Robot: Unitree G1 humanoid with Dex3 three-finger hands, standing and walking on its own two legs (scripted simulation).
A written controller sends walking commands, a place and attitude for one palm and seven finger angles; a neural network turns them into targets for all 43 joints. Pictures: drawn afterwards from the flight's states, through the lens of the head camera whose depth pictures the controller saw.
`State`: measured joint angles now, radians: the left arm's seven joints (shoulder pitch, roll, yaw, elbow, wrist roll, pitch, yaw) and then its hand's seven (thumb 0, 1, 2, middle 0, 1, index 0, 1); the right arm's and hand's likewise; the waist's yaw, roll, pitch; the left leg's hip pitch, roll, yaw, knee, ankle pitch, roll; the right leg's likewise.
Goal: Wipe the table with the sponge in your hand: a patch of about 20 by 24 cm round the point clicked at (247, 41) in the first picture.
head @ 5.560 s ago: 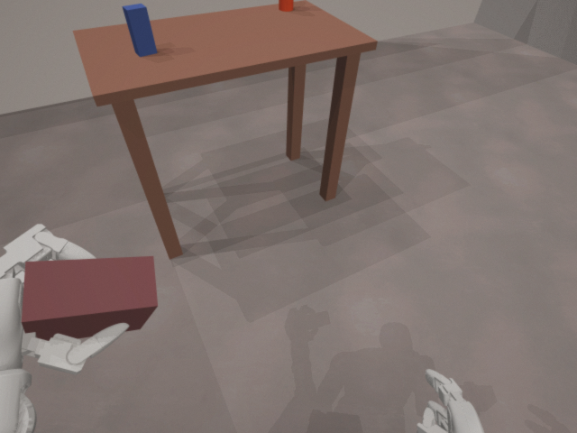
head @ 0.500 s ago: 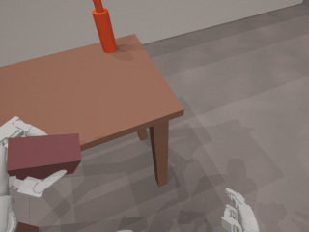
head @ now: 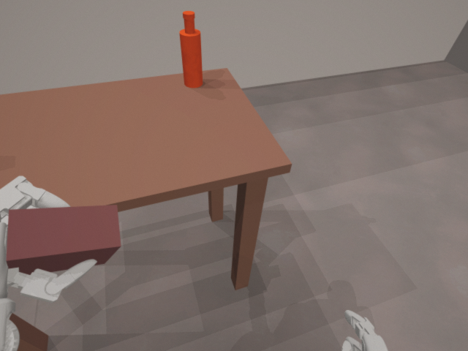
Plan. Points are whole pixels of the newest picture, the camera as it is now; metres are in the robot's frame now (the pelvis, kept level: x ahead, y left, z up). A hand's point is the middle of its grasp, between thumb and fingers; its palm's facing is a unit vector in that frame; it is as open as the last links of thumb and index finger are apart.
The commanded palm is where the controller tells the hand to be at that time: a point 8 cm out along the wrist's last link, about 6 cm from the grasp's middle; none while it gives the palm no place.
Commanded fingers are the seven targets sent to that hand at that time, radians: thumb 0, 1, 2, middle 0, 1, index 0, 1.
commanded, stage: come to a stop and stand still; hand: left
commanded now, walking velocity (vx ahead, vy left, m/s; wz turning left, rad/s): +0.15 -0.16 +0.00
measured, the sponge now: (79, 239) +0.21 +0.23 +0.15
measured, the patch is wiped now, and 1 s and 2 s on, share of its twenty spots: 0.00 0.00 0.00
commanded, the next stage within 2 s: look again from close up in 0.54 s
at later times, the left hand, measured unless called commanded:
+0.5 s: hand (109, 251) +0.19 +0.18 +0.16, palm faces +0.30 -0.79 -0.53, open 9.9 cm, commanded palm +0.14 +0.22 +0.18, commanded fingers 0.00 0.10 1.30 -1.20 -1.60 -1.20 -1.60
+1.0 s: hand (90, 242) +0.21 +0.21 +0.15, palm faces +0.21 -0.89 -0.41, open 9.9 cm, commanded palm +0.16 +0.27 +0.18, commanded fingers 0.00 0.10 1.30 -1.20 -1.60 -1.20 -1.60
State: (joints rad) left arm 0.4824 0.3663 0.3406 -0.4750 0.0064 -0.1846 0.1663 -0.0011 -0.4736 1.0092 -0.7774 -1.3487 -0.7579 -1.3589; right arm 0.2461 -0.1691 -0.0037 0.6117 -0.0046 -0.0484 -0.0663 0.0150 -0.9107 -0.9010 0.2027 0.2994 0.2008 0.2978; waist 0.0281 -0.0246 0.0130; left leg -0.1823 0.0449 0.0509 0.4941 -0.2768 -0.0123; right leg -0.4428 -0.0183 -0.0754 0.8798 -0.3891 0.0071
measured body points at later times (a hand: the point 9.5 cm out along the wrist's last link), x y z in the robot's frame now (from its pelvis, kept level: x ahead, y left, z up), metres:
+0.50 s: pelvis -0.03 -0.05 +0.00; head +0.01 -0.07 +0.45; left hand +0.17 +0.22 +0.19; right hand +0.11 -0.32 -0.10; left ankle -0.03 +0.08 -0.70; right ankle -0.01 -0.12 -0.74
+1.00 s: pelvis -0.03 +0.01 +0.00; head -0.01 +0.03 +0.45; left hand +0.19 +0.26 +0.17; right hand +0.13 -0.22 -0.06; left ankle -0.02 +0.07 -0.74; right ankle -0.01 -0.12 -0.74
